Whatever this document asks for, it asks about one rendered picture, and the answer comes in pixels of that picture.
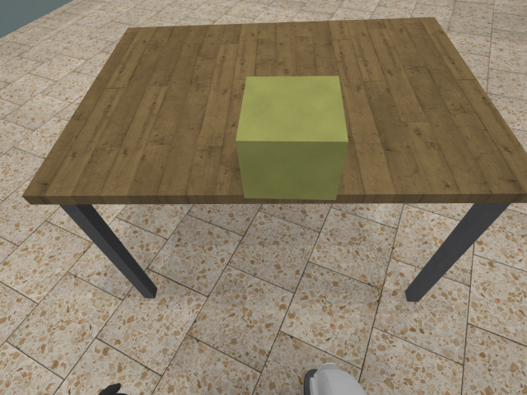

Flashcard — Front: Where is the right robot shin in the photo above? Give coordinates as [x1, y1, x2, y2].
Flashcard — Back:
[315, 363, 338, 374]

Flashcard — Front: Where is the table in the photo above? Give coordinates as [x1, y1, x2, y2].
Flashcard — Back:
[22, 17, 527, 302]

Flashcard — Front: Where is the carton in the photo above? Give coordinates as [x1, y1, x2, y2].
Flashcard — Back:
[236, 76, 348, 200]

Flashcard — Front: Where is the right robot thigh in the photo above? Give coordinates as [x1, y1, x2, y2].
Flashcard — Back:
[310, 369, 367, 395]

